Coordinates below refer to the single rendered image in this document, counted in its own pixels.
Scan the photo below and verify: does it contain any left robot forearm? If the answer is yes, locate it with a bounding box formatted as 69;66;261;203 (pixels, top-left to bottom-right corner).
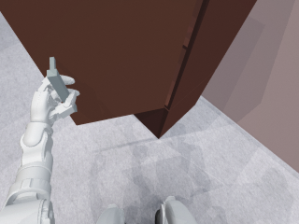
0;121;54;215

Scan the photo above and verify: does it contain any right robot thigh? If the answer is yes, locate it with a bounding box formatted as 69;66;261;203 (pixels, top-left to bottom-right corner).
160;200;197;224

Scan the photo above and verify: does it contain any left robot thigh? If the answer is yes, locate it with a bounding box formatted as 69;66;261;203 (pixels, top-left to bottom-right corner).
95;207;125;224

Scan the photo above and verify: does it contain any handle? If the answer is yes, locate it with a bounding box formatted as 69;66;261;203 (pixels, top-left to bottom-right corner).
47;57;78;112

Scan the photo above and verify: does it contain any robot left upper arm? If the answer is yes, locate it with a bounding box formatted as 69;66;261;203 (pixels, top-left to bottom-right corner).
0;199;55;224

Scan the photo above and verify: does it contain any cupboard door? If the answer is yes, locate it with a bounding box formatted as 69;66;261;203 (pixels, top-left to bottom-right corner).
0;0;197;126

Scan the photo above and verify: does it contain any robot left hand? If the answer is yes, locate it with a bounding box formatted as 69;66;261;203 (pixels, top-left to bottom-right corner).
30;75;80;127

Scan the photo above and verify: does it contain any robot thigh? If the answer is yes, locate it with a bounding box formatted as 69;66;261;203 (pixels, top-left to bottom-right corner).
95;207;125;224
160;200;197;224

